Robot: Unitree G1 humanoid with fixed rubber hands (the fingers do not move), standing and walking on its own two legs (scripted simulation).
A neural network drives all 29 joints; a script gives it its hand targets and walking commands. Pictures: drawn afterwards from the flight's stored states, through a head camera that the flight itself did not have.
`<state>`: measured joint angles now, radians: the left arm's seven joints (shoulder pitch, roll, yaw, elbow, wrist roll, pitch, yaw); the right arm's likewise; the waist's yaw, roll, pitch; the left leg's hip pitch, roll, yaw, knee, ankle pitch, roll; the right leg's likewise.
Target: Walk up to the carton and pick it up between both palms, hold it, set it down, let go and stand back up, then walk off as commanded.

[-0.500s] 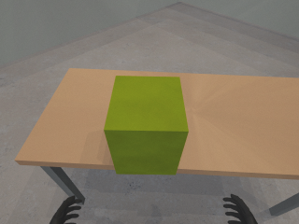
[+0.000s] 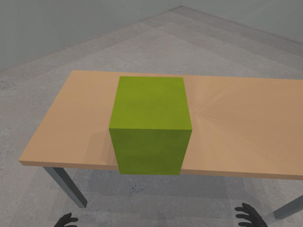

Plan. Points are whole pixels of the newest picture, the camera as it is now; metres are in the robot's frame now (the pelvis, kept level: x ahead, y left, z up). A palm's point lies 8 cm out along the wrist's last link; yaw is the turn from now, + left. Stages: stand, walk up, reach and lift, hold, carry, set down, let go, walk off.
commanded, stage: stand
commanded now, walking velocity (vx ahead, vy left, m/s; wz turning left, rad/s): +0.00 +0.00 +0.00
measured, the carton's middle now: (150, 127) +0.41 +0.00 +0.00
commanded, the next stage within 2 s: walk off in 1.00 s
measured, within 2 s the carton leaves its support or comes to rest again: neither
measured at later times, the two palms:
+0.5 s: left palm out of the picture +0.10 +0.26 -0.10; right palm out of the picture +0.11 -0.28 -0.08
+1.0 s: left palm out of the picture +0.08 +0.26 -0.10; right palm out of the picture +0.10 -0.29 -0.09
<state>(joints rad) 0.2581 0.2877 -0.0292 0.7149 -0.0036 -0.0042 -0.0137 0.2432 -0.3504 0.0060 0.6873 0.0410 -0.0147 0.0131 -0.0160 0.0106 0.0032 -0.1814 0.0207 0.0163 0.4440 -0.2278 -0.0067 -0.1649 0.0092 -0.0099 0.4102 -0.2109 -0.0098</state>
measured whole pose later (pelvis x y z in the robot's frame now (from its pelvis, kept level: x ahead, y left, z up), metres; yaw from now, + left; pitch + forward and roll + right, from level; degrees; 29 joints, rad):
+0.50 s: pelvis +0.00 +0.00 +0.00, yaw +0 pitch -2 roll -1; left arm 0.26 0.29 -0.03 0.76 0.00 -0.01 -0.01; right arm 0.25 -0.36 0.01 0.70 0.04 -0.01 0.01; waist -0.02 0.02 0.00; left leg -0.18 0.02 0.02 0.44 -0.22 -0.01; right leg -0.16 0.01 -0.01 0.41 -0.21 -0.01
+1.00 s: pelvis -0.01 +0.00 +0.00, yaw +0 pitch -3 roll +0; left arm 0.26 0.29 -0.03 0.81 0.00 -0.01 -0.01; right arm 0.25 -0.36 0.01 0.74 0.04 -0.01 0.01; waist -0.02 0.02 0.00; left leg -0.18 0.02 0.02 0.44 -0.21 -0.01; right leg -0.16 0.01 -0.01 0.41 -0.20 -0.01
